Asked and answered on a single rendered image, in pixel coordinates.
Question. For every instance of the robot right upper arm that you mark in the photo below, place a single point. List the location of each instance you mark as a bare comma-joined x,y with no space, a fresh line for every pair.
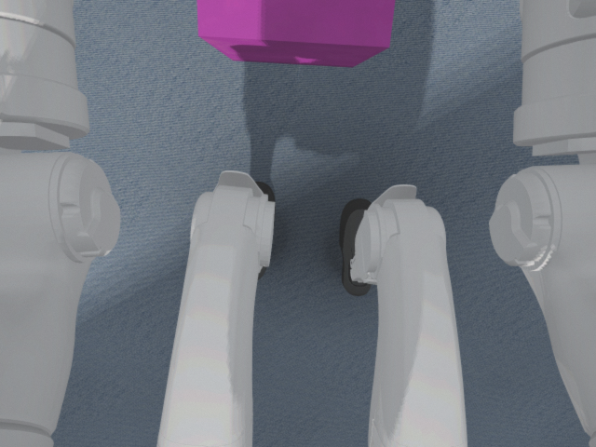
544,221

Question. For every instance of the right robot shin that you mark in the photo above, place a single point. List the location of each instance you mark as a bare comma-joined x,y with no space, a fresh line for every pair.
401,191

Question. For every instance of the robot left upper arm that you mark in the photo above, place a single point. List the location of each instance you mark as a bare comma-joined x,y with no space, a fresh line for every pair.
57,214

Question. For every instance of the left robot thigh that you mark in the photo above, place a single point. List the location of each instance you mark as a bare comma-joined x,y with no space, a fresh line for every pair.
208,400

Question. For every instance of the robot left forearm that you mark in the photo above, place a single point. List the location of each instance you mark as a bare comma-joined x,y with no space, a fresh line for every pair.
41,107

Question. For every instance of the carton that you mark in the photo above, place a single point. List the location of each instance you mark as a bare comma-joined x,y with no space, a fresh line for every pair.
341,33

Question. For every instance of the robot right forearm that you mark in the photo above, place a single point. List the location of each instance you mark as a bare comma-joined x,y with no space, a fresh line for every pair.
557,115

